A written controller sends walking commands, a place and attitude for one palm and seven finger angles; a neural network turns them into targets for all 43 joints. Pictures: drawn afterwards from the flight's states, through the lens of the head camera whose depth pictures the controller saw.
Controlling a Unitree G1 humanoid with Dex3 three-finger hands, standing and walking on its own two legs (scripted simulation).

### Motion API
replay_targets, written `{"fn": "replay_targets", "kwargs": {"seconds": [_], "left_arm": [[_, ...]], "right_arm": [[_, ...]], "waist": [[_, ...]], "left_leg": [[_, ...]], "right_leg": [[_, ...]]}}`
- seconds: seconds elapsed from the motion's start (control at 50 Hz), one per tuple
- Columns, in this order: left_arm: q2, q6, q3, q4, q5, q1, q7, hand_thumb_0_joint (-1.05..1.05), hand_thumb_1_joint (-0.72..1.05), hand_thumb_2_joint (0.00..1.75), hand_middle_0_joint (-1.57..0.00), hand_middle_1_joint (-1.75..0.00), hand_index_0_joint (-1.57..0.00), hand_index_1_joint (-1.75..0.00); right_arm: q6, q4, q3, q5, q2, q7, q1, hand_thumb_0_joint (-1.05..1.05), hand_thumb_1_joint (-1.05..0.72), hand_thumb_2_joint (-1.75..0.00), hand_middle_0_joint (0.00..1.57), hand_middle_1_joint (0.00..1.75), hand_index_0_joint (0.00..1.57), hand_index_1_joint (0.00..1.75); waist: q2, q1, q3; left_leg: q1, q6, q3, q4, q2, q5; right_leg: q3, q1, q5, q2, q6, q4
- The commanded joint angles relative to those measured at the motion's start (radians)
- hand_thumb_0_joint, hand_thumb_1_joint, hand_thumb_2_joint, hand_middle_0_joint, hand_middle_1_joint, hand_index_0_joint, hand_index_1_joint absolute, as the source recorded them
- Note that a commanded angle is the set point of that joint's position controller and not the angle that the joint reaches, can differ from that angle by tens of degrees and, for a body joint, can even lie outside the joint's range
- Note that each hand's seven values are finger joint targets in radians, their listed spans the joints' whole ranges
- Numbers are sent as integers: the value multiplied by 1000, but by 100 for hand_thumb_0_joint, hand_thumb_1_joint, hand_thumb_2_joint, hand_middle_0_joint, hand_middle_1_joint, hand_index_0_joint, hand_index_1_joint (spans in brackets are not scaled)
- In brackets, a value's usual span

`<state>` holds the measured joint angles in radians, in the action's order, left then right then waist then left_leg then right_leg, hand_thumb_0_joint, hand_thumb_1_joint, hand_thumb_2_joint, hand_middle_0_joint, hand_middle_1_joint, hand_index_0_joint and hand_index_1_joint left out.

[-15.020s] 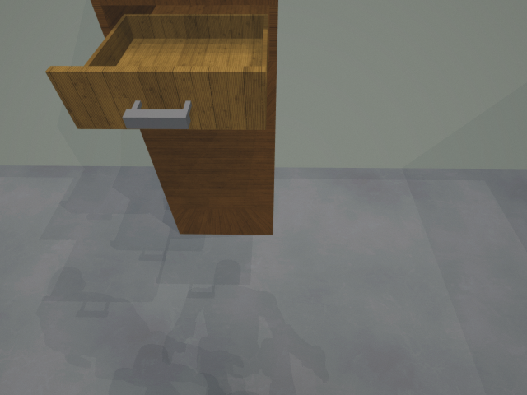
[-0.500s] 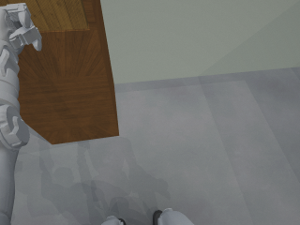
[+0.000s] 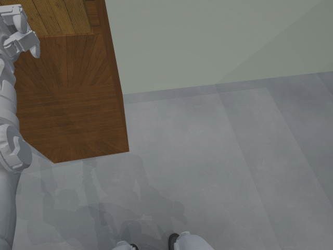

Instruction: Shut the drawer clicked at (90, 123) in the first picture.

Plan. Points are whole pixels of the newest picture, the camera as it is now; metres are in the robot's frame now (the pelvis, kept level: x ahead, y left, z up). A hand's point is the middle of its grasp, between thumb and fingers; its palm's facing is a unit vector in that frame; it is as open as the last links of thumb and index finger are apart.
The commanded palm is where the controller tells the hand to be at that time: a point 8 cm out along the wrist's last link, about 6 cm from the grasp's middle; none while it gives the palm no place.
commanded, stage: pull the fist back off the drawer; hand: left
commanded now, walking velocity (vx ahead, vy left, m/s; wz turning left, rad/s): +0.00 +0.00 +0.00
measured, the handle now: out of the picture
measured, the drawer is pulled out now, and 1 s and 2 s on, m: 0.00 0.00 0.00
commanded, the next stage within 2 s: draw the hand back to the body in 0.24 s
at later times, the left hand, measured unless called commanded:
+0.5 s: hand (17, 50) +0.50 +0.22 +0.17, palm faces +0.05 -1.00 -0.02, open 3.3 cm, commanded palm +0.46 +0.26 +0.17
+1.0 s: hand out of the picture +0.33 +0.23 +0.18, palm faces +0.25 -0.95 -0.20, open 3.3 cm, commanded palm +0.29 +0.27 +0.18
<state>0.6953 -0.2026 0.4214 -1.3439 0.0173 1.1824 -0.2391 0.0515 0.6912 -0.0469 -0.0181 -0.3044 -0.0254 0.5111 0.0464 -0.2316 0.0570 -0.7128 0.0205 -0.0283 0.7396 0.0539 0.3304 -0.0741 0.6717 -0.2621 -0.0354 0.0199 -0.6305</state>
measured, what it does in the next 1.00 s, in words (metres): stands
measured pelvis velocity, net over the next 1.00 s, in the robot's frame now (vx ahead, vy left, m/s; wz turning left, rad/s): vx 0.01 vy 0.00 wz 0.03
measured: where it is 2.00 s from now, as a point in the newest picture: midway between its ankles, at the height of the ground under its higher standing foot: outside the picture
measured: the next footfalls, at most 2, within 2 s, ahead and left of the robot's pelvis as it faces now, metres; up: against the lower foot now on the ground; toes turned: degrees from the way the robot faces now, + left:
none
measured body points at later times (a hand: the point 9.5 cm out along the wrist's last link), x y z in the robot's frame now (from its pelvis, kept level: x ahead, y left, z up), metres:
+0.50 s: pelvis +0.04 +0.00 +0.01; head +0.09 +0.00 +0.46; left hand +0.50 +0.27 +0.18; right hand +0.07 -0.26 -0.10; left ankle +0.01 +0.10 -0.71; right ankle +0.02 -0.11 -0.71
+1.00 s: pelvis +0.01 +0.00 +0.02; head -0.01 -0.02 +0.47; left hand +0.31 +0.28 +0.19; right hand +0.20 -0.22 -0.06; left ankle +0.00 +0.10 -0.71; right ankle +0.02 -0.11 -0.71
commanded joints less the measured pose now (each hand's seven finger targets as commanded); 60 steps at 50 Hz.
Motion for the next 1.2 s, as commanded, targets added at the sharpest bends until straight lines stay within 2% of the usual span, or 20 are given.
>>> {"fn": "replay_targets", "kwargs": {"seconds": [0.0,0.12,0.22,0.26,0.32,0.38,0.4,0.46,0.52,0.54,0.6,0.66,0.82,0.84,0.88,0.9,0.98,1.06,1.12,1.18], "left_arm": [[204,-91,17,308,52,460,-3,0,90,90,-140,-160,-140,-160],[126,-67,12,421,79,291,5,0,90,90,-140,-160,-140,-160],[156,-22,52,380,86,248,24,0,90,90,-140,-160,-140,-160],[155,-30,49,434,78,247,27,0,90,90,-140,-160,-140,-160],[115,-52,13,484,76,264,19,0,90,90,-140,-160,-140,-160],[98,-47,48,550,122,48,-13,0,90,90,-140,-160,-140,-160],[84,-42,34,626,135,26,-28,0,90,90,-140,-160,-140,-160],[-15,20,-26,731,178,-121,-61,0,90,90,-140,-160,-140,-160],[-11,87,-11,859,209,-175,-55,0,90,90,-140,-160,-140,-160],[-43,102,-37,916,214,-172,-49,0,90,90,-140,-160,-140,-160],[-38,127,-24,1052,219,-216,-13,0,90,90,-140,-160,-140,-160],[-44,136,-25,1132,220,-264,6,0,90,90,-140,-160,-140,-160],[-135,229,-75,1208,254,-482,-23,0,90,90,-140,-160,-140,-160],[-79,151,-106,1332,140,-506,101,0,90,90,-140,-160,-140,-160],[-185,135,-142,1274,130,-665,192,0,90,90,-140,-160,-140,-160],[-192,129,-146,1313,119,-694,217,0,90,90,-140,-160,-140,-160],[-160,91,-123,1452,90,-735,284,0,90,90,-140,-160,-140,-160],[-156,61,-121,1566,66,-773,322,0,90,90,-140,-160,-140,-160],[-167,46,-103,1635,59,-905,338,0,90,90,-140,-160,-140,-160],[-198,39,-107,1681,60,-1068,335,0,90,90,-140,-160,-140,-160]], "right_arm": [[1,-44,74,6,-174,-6,159,0,-90,-90,20,30,20,30],[-8,-82,85,16,-162,3,113,0,-90,-90,20,30,20,30],[-24,-89,86,24,-161,0,90,0,-90,-90,20,30,20,30],[-25,-101,86,23,-157,-1,82,0,-90,-90,20,30,20,30],[-25,-102,87,23,-144,-1,65,0,-90,-90,20,30,20,30],[-30,-135,94,35,-143,1,34,0,-90,-90,20,30,20,30],[-30,-151,93,40,-141,1,12,0,-90,-90,20,30,20,30],[-31,-182,92,58,-131,5,-43,0,-90,-90,20,30,20,30],[-32,-205,90,73,-128,-2,-101,0,-90,-90,20,30,20,30],[-27,-213,90,75,-122,-5,-123,0,-90,-90,20,30,20,30],[-16,-222,83,75,-113,-13,-167,0,-90,-90,20,30,20,30],[-3,-225,74,73,-110,-22,-206,0,-90,-90,20,30,20,30],[31,-260,43,90,-91,-52,-350,0,-90,-90,20,30,20,30],[45,-263,45,69,-81,-50,-372,0,-90,-90,20,30,20,30],[46,-240,39,66,-74,-54,-397,0,-90,-90,20,30,20,30],[43,-234,39,68,-73,-54,-397,0,-90,-90,20,30,20,30],[46,-225,33,56,-61,-60,-431,0,-90,-90,20,30,20,30],[60,-213,31,44,-54,-69,-464,0,-90,-90,20,30,20,30],[68,-207,33,32,-41,-69,-471,0,-90,-90,20,30,20,30],[70,-207,37,28,-35,-62,-478,0,-90,-90,20,30,20,30]], "waist": [[147,22,481],[121,75,465],[-9,77,360],[22,89,390],[63,78,426],[32,136,514],[73,151,533],[54,164,476],[12,178,400],[36,173,391],[62,184,373],[36,189,348],[8,232,223],[12,247,146],[-50,239,57],[-53,243,77],[-16,252,115],[27,256,95],[49,271,116],[19,280,84]], "left_leg": [[418,10,79,-75,-10,-296],[450,10,63,-87,-12,-400],[343,23,35,-104,-21,-349],[372,24,33,-97,-25,-402],[432,20,33,-81,-23,-463],[481,20,28,-80,-20,-590],[508,15,29,-84,-18,-630],[529,24,24,-94,-15,-676],[501,26,22,-131,-19,-583],[519,24,22,-138,-20,-572],[546,21,29,-152,-23,-557],[551,18,34,-167,-27,-492],[528,10,50,-238,-39,-269],[533,13,26,-275,-43,-236],[507,9,35,-314,-32,-146],[526,7,42,-329,-28,-148],[587,10,34,-367,-30,-156],[625,10,31,-403,-34,-138],[661,10,24,-407,-41,-214],[663,9,19,-410,-42,-260]], "right_leg": [[48,-151,196,-19,-5,66],[39,-208,287,-21,0,55],[49,-281,335,-14,-9,65],[52,-301,379,-10,-4,52],[57,-287,415,-9,-7,45],[58,-376,510,-8,-4,34],[57,-391,527,-6,-2,33],[49,-403,549,-4,-2,54],[42,-423,510,0,-5,76],[40,-416,492,1,-4,82],[41,-427,468,3,0,91],[38,-439,425,4,6,99],[28,-441,242,18,15,139],[54,-428,172,34,15,200],[50,-419,94,33,11,234],[48,-454,95,34,12,237],[59,-526,92,39,9,272],[63,-553,64,37,9,315],[61,-605,137,37,10,319],[62,-627,181,37,8,332]]}}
